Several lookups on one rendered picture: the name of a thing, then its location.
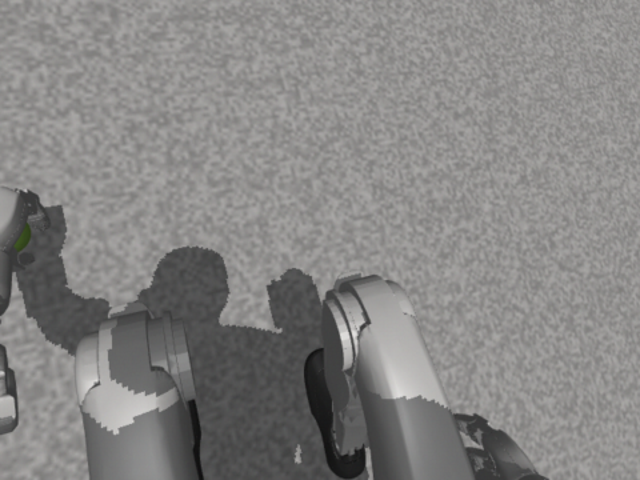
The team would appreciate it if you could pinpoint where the left robot foot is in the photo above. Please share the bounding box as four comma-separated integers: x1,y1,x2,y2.
188,399,204,480

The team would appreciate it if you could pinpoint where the left robot hand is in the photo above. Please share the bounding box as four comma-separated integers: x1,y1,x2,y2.
0,186,51,272

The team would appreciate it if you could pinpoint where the right robot hand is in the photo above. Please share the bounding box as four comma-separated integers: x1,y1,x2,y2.
453,413,539,480

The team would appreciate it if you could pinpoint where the ball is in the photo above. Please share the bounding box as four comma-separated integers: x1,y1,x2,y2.
14,223,31,252

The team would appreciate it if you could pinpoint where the right robot foot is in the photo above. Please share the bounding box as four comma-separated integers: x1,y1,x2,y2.
304,348,366,479

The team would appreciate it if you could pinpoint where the left robot arm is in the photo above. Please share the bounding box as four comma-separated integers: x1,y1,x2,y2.
0,250,18,435

